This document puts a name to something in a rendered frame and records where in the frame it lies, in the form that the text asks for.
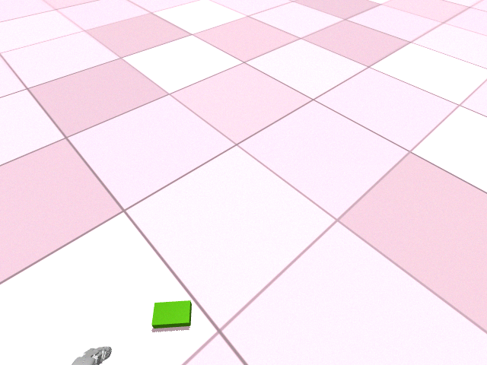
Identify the small box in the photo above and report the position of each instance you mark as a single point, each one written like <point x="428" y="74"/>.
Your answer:
<point x="172" y="314"/>

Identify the left robot hand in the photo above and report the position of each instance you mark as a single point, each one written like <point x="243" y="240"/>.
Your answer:
<point x="94" y="356"/>

